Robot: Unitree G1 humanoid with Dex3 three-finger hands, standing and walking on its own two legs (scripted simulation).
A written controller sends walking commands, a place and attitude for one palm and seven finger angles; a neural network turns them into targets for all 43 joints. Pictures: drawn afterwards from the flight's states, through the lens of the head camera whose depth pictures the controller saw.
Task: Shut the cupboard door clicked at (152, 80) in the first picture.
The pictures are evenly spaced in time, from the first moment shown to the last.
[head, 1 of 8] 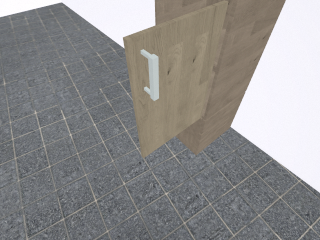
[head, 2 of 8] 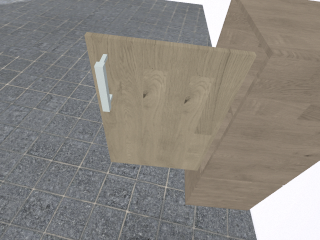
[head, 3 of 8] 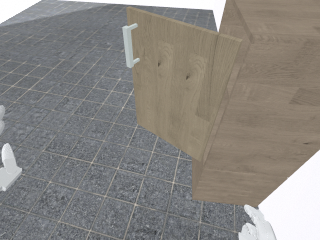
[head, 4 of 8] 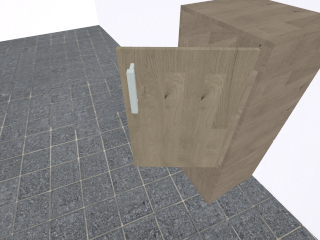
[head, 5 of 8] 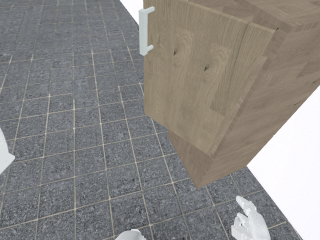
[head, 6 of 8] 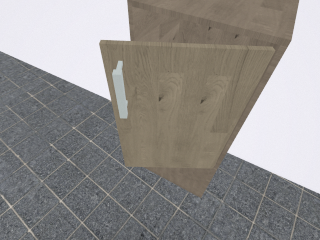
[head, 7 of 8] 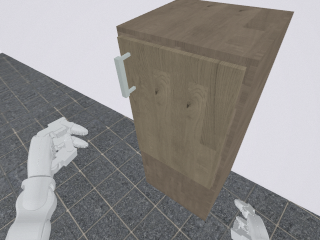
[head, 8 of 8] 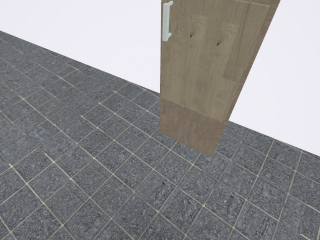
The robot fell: no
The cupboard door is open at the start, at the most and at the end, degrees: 90 90 1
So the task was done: yes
